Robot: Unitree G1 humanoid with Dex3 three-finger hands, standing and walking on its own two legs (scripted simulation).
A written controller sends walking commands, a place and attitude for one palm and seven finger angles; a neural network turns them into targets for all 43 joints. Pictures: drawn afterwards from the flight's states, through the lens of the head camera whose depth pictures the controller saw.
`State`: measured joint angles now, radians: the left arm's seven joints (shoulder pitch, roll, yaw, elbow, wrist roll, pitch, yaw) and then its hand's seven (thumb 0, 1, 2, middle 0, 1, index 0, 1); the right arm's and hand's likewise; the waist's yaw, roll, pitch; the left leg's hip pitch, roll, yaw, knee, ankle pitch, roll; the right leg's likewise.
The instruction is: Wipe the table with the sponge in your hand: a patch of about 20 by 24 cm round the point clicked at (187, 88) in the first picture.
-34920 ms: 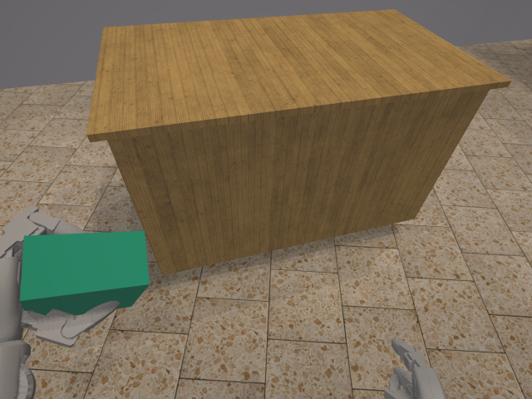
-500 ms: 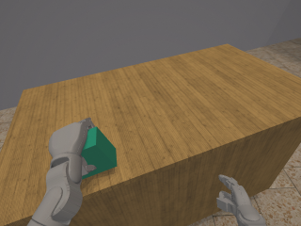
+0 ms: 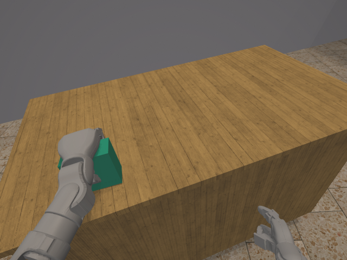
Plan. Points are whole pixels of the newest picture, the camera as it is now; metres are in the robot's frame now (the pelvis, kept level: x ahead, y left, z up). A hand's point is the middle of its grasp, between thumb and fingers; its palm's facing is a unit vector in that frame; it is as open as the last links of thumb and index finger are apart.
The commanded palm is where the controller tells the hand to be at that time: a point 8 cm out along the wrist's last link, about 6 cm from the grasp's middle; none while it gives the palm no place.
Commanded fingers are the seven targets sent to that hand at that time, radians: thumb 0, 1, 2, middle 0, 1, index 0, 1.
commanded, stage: wipe forward along the middle lane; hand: left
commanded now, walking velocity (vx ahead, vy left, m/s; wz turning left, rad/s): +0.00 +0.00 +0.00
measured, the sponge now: (95, 171) +0.30 +0.25 +0.06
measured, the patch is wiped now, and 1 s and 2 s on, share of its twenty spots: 1.00 1.00 1.00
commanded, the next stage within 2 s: slide back across to the first lane in 1.14 s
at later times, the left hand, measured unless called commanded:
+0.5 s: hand (90, 143) +0.36 +0.28 +0.10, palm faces -0.04 -0.03 -1.00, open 10.2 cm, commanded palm +0.34 +0.28 +0.14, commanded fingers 0.00 0.10 1.30 -1.20 -1.60 -1.20 -1.60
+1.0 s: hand (87, 133) +0.40 +0.31 +0.10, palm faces -0.06 -0.03 -1.00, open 10.2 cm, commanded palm +0.39 +0.31 +0.14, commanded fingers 0.00 0.10 1.30 -1.20 -1.60 -1.20 -1.60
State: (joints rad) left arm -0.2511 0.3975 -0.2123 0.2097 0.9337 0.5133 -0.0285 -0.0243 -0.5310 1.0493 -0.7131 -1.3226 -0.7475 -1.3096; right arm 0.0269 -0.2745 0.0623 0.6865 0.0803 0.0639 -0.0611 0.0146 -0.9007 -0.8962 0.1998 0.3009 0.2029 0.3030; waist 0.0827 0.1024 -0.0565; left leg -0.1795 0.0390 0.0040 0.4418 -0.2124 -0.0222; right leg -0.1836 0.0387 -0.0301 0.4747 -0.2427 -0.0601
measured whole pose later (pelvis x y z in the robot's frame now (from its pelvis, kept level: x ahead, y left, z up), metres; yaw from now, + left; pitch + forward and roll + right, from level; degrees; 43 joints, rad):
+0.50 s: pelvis +0.00 +0.00 +0.00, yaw +1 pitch +1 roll +0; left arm -0.51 0.42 -0.15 0.59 0.96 0.35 0.01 -0.01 -0.54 1.05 -0.73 -1.31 -0.76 -1.30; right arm 0.12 -0.28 0.04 0.72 0.09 0.06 -0.08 0.01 -0.90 -0.90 0.20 0.30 0.20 0.30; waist 0.05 0.09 -0.07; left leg -0.27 0.03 -0.01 0.46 -0.21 -0.02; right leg -0.26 0.03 -0.05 0.47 -0.23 -0.06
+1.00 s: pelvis +0.00 +0.02 +0.00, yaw +0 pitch +5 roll +0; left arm -0.67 0.48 -0.08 0.84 0.99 0.25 0.05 0.00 -0.54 1.05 -0.73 -1.31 -0.76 -1.31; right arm 0.19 -0.29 0.02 0.73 0.09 0.09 -0.07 0.01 -0.90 -0.90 0.20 0.30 0.20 0.30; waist 0.00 0.07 -0.09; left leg -0.34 0.03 0.00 0.48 -0.21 -0.01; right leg -0.32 0.03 -0.03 0.47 -0.22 -0.04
